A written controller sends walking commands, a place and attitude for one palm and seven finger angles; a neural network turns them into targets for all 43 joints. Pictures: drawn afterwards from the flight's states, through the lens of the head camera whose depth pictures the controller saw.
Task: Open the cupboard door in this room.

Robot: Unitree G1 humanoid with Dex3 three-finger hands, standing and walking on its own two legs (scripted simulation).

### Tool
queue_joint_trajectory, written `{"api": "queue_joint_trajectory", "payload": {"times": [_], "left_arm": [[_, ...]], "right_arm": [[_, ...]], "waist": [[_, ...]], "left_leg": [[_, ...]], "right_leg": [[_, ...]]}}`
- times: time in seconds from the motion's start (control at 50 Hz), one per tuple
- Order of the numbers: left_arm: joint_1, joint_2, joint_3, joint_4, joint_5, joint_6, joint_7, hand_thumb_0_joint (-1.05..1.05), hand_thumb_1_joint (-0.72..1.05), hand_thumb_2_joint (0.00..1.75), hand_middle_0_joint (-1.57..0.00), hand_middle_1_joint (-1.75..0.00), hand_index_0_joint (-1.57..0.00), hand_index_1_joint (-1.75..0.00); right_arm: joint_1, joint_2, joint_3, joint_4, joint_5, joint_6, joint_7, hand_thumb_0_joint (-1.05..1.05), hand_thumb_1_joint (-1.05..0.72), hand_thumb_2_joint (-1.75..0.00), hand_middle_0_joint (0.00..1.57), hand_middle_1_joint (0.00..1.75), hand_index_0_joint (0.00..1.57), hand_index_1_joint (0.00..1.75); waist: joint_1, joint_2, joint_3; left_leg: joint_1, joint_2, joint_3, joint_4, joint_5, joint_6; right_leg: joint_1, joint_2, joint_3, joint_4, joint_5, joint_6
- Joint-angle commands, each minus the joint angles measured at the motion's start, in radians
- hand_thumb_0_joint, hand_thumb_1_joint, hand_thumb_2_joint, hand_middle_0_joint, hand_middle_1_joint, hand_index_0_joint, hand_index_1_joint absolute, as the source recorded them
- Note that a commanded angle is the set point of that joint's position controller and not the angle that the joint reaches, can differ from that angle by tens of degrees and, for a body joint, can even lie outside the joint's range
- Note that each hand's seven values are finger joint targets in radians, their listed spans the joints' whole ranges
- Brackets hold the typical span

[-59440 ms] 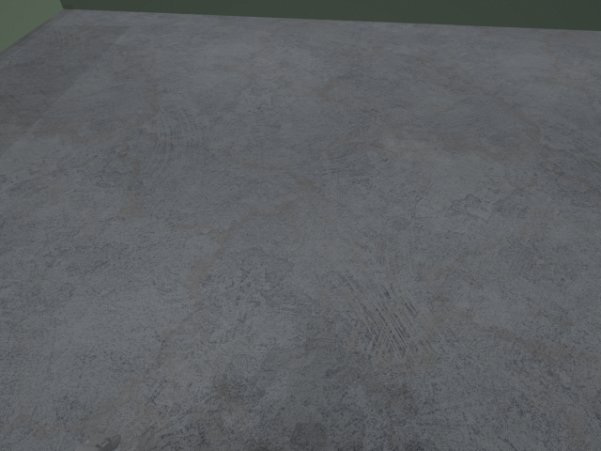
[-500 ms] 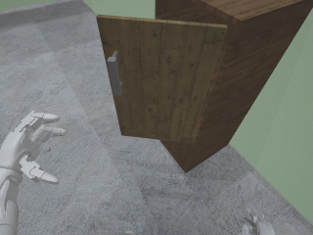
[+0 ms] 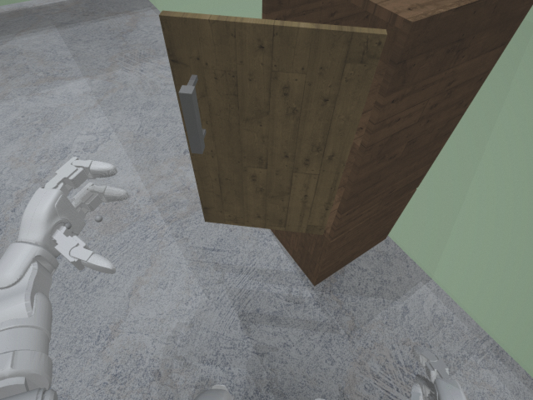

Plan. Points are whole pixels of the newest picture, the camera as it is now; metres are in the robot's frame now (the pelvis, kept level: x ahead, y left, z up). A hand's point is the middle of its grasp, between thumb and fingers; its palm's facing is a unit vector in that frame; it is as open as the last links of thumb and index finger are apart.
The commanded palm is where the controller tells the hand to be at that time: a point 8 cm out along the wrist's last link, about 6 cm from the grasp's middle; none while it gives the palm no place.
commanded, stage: move the hooked fingers beside the handle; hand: left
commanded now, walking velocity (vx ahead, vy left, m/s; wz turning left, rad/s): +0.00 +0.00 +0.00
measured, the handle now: (195, 115) +0.60 +0.17 +0.07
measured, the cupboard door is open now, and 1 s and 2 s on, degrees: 50 50 50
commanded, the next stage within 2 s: none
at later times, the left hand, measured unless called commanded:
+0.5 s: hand (122, 179) +0.42 +0.25 +0.09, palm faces -0.10 -0.99 +0.00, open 14.0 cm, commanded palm +0.41 +0.30 +0.08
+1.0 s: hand (151, 143) +0.50 +0.23 +0.08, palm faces -0.09 -1.00 -0.02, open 14.0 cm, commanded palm +0.49 +0.28 +0.08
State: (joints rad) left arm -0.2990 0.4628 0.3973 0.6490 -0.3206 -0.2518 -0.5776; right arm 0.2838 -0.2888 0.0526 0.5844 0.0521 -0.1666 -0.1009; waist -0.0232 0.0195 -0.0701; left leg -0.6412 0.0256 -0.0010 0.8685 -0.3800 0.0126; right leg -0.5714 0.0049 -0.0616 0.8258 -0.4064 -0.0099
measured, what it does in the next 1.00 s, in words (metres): stands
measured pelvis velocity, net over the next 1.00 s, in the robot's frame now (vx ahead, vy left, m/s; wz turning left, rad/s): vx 0.01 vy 0.01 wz -0.04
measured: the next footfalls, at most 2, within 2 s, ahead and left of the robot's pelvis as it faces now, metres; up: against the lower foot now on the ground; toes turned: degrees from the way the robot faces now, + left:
none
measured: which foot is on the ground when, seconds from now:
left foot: down 0.00-1.00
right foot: down 0.00-1.00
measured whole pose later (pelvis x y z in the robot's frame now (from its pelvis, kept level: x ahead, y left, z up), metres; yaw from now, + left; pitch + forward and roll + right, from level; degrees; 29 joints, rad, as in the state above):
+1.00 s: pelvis +0.01 +0.01 -0.02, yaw -3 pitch +19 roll -3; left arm -0.88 0.64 0.44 1.18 -0.14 -0.33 -0.47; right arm 0.40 -0.29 0.04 0.62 0.02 0.03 -0.05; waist -0.15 0.02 -0.08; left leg -0.88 0.05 0.02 0.98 -0.43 0.02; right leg -0.81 0.03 -0.04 0.92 -0.43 0.00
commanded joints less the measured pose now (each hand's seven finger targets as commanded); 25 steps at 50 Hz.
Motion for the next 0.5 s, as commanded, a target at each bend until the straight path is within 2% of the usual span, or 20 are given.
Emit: {"api": "queue_joint_trajectory", "payload": {"times": [0.0, 0.04, 0.08, 0.1, 0.12, 0.16, 0.24, 0.26, 0.28, 0.32, 0.34, 0.36, 0.4, 0.44, 0.46, 0.48], "left_arm": [[-0.311, 0.309, 0.103, -0.145, -0.015, -0.053, 0.014, 0.00, -0.50, 0.30, -0.30, -1.20, -0.30, -1.20], [-0.317, 0.324, 0.117, -0.116, -0.018, -0.056, 0.017, 0.00, -0.50, 0.30, -0.30, -1.20, -0.30, -1.20], [-0.353, 0.329, 0.115, -0.096, -0.009, -0.062, 0.017, 0.00, -0.50, 0.30, -0.30, -1.20, -0.30, -1.20], [-0.367, 0.341, 0.124, -0.091, -0.005, -0.069, 0.019, 0.00, -0.50, 0.30, -0.30, -1.20, -0.30, -1.20], [-0.381, 0.327, 0.108, -0.100, -0.001, -0.077, 0.018, 0.00, -0.50, 0.30, -0.30, -1.20, -0.30, -1.20], [-0.388, 0.331, 0.114, -0.121, -0.008, -0.087, 0.013, 0.00, -0.50, 0.30, -0.30, -1.20, -0.30, -1.20], [-0.439, 0.328, 0.105, -0.049, -0.005, -0.085, 0.012, 0.00, -0.50, 0.30, -0.30, -1.20, -0.30, -1.20], [-0.477, 0.325, 0.092, -0.034, 0.003, -0.084, 0.011, 0.00, -0.50, 0.30, -0.30, -1.20, -0.30, -1.20], [-0.497, 0.342, 0.102, -0.010, 0.010, -0.085, 0.014, 0.00, -0.50, 0.30, -0.30, -1.20, -0.30, -1.20], [-0.539, 0.340, 0.087, -0.012, 0.024, -0.097, 0.020, 0.00, -0.50, 0.30, -0.30, -1.20, -0.30, -1.20], [-0.594, 0.324, 0.066, -0.034, 0.022, -0.107, 0.021, 0.00, -0.50, 0.30, -0.30, -1.20, -0.30, -1.20], [-0.603, 0.335, 0.074, -0.028, 0.027, -0.114, 0.026, 0.00, -0.50, 0.30, -0.30, -1.20, -0.30, -1.20], [-0.619, 0.333, 0.071, 0.010, 0.038, -0.119, 0.037, 0.00, -0.50, 0.30, -0.30, -1.20, -0.30, -1.20], [-0.644, 0.317, 0.055, 0.060, 0.038, -0.115, 0.042, 0.00, -0.50, 0.30, -0.30, -1.20, -0.30, -1.20], [-0.660, 0.329, 0.061, 0.090, 0.048, -0.110, 0.047, 0.00, -0.50, 0.30, -0.30, -1.20, -0.30, -1.20], [-0.687, 0.321, 0.048, 0.122, 0.057, -0.105, 0.050, 0.00, -0.50, 0.30, -0.30, -1.20, -0.30, -1.20]], "right_arm": [[0.014, -0.150, -0.066, -0.133, 0.001, -0.031, 0.001, 0.00, -0.90, -0.90, 0.20, 0.30, 0.20, 0.30], [0.028, -0.155, -0.067, -0.137, -0.003, -0.020, 0.007, 0.00, -0.90, -0.90, 0.20, 0.30, 0.20, 0.30], [0.042, -0.156, -0.070, -0.133, -0.001, -0.008, 0.010, 0.00, -0.90, -0.90, 0.20, 0.30, 0.20, 0.30], [0.047, -0.157, -0.072, -0.133, -0.002, -0.004, 0.011, 0.00, -0.90, -0.90, 0.20, 0.30, 0.20, 0.30], [0.051, -0.155, -0.074, -0.133, -0.001, -0.001, 0.014, 0.00, -0.90, -0.90, 0.20, 0.30, 0.20, 0.30], [0.062, -0.157, -0.077, -0.137, -0.003, 0.007, 0.017, 0.00, -0.90, -0.90, 0.20, 0.30, 0.20, 0.30], [0.082, -0.162, -0.079, -0.119, -0.002, 0.028, 0.017, 0.00, -0.90, -0.90, 0.20, 0.30, 0.20, 0.30], [0.084, -0.162, -0.079, -0.111, -0.001, 0.033, 0.016, 0.00, -0.90, -0.90, 0.20, 0.30, 0.20, 0.30], [0.092, -0.166, -0.080, -0.107, -0.003, 0.038, 0.016, 0.00, -0.90, -0.90, 0.20, 0.30, 0.20, 0.30], [0.100, -0.165, -0.081, -0.101, -0.004, 0.044, 0.017, 0.00, -0.90, -0.90, 0.20, 0.30, 0.20, 0.30], [0.101, -0.165, -0.081, -0.099, -0.005, 0.046, 0.017, 0.00, -0.90, -0.90, 0.20, 0.30, 0.20, 0.30], [0.109, -0.166, -0.084, -0.093, -0.007, 0.049, 0.018, 0.00, -0.90, -0.90, 0.20, 0.30, 0.20, 0.30], [0.117, -0.166, -0.084, -0.082, -0.009, 0.056, 0.021, 0.00, -0.90, -0.90, 0.20, 0.30, 0.20, 0.30], [0.126, -0.168, -0.081, -0.078, -0.009, 0.066, 0.022, 0.00, -0.90, -0.90, 0.20, 0.30, 0.20, 0.30], [0.130, -0.170, -0.081, -0.075, -0.010, 0.072, 0.024, 0.00, -0.90, -0.90, 0.20, 0.30, 0.20, 0.30], [0.135, -0.171, -0.080, -0.070, -0.011, 0.077, 0.026, 0.00, -0.90, -0.90, 0.20, 0.30, 0.20, 0.30]], "waist": [[-0.001, 0.064, -0.275], [0.004, 0.042, -0.278], [-0.009, 0.041, -0.283], [-0.007, 0.056, -0.288], [-0.012, 0.076, -0.298], [-0.007, 0.077, -0.346], [-0.025, 0.040, -0.306], [-0.038, 0.053, -0.300], [-0.035, 0.051, -0.298], [-0.041, 0.087, -0.322], [-0.050, 0.095, -0.342], [-0.046, 0.100, -0.369], [-0.049, 0.119, -0.369], [-0.058, 0.073, -0.351], [-0.057, 0.079, -0.350], [-0.069, 0.072, -0.342]], "left_leg": [[0.182, -0.026, -0.024, -0.123, 0.185, 0.016], [0.164, -0.026, -0.021, -0.112, 0.204, 0.017], [0.157, -0.024, -0.015, -0.109, 0.206, 0.018], [0.157, -0.024, -0.016, -0.108, 0.211, 0.017], [0.174, -0.024, -0.017, -0.106, 0.225, 0.017], [0.198, -0.022, -0.018, -0.097, 0.267, 0.017], [0.165, -0.020, -0.018, -0.089, 0.254, 0.020], [0.166, -0.019, -0.015, -0.090, 0.239, 0.021], [0.157, -0.019, -0.022, -0.092, 0.229, 0.019], [0.184, -0.018, -0.026, -0.088, 0.237, 0.019], [0.212, -0.016, -0.033, -0.079, 0.265, 0.017], [0.233, -0.013, -0.039, -0.078, 0.278, 0.014], [0.242, -0.010, -0.043, -0.074, 0.280, 0.010], [0.224, -0.008, -0.046, -0.069, 0.293, 0.013], [0.212, -0.007, -0.045, -0.071, 0.280, 0.011], [0.202, -0.007, -0.043, -0.067, 0.270, 0.013]], "right_leg": [[0.057, 0.025, 0.041, -0.116, 0.203, -0.017], [0.070, 0.029, 0.045, -0.108, 0.228, -0.020], [0.058, 0.029, 0.045, -0.104, 0.238, -0.015], [0.059, 0.029, 0.046, -0.100, 0.243, -0.015], [0.051, 0.030, 0.043, -0.097, 0.255, -0.016], [0.064, 0.036, 0.043, -0.086, 0.291, -0.018], [0.037, 0.038, 0.040, -0.085, 0.284, -0.018], [0.019, 0.037, 0.041, -0.088, 0.274, -0.014], [0.013, 0.036, 0.039, -0.087, 0.258, -0.016], [-0.010, 0.036, 0.038, -0.082, 0.251, -0.018], [-0.023, 0.040, 0.033, -0.071, 0.263, -0.022], [-0.027, 0.040, 0.030, -0.070, 0.265, -0.021], [-0.051, 0.040, 0.027, -0.067, 0.253, -0.022], [-0.054, 0.044, 0.021, -0.062, 0.265, -0.024], [-0.064, 0.041, 0.022, -0.060, 0.255, -0.021], [-0.074, 0.039, 0.023, -0.060, 0.252, -0.018]]}}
